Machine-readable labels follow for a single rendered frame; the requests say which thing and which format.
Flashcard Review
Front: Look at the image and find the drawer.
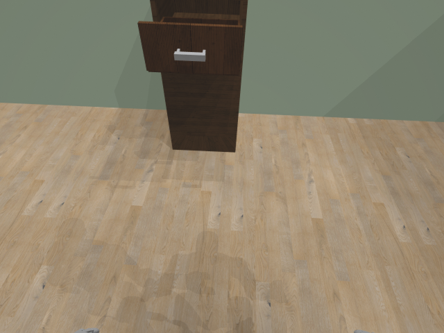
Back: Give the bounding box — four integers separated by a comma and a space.
138, 17, 243, 76

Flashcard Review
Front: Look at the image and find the cabinet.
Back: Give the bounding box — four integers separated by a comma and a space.
150, 0, 248, 153

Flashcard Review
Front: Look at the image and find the handle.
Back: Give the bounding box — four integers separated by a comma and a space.
174, 49, 206, 62

